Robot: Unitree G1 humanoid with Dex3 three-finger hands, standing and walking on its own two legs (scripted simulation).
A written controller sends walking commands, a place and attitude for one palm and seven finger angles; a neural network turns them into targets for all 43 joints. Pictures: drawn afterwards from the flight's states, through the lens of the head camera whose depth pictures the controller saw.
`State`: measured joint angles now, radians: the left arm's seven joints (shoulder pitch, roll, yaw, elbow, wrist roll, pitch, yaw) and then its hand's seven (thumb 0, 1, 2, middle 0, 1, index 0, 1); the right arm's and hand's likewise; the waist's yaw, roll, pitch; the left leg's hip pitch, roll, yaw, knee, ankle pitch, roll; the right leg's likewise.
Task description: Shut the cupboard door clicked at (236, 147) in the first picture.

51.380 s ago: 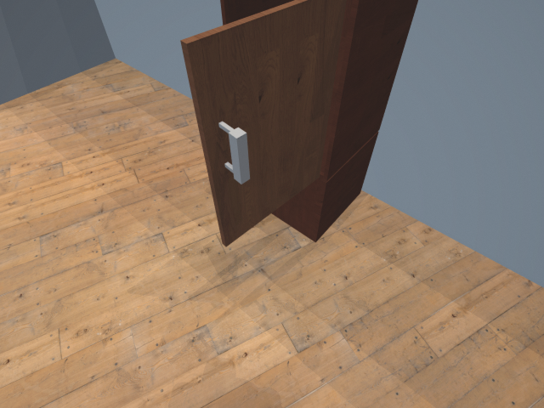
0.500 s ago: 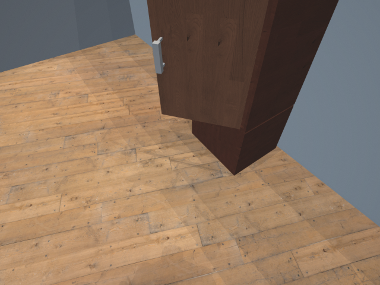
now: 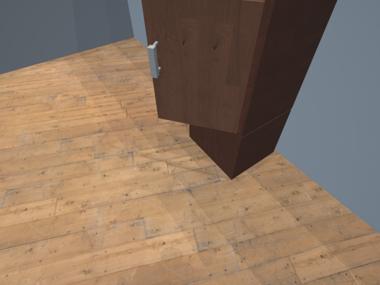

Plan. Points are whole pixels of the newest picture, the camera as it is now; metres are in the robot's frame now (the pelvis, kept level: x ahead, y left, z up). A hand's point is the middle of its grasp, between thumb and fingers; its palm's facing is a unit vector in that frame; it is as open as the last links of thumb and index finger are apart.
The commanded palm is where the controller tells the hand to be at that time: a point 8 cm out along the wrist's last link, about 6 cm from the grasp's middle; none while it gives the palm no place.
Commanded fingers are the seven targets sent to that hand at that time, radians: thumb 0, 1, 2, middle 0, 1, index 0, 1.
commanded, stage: walk to a spot facing it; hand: left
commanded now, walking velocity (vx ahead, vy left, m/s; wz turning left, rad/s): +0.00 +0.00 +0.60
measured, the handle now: (155, 59) +0.93 +0.19 +0.00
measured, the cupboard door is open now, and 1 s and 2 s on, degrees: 39 39 39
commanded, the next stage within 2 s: turn to face it in 1.22 s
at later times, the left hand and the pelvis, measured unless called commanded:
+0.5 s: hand out of the picture -0.04 +0.26 -0.21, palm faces +0.27 -0.94 -0.22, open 7.4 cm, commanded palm none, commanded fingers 0.00 0.90 0.90 -0.20 -0.30 -0.20 -0.30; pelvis -0.03 +0.05 -0.03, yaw +15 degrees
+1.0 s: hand out of the picture -0.04 +0.23 -0.16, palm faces +0.55 -0.79 -0.27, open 7.4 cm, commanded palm none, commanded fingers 0.00 0.90 0.90 -0.20 -0.30 -0.20 -0.30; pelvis +0.02 +0.04 +0.00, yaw +34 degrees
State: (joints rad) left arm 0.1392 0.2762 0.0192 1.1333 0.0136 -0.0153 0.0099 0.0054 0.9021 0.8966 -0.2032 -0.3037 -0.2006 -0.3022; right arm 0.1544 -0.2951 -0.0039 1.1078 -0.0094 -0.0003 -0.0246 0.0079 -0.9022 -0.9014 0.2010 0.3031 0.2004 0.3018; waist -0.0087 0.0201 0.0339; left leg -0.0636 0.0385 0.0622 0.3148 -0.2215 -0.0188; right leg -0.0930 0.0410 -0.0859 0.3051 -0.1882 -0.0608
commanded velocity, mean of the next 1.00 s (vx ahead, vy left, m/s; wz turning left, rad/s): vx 0.12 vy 0.00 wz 0.60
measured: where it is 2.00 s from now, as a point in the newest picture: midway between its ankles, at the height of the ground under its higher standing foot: outside the picture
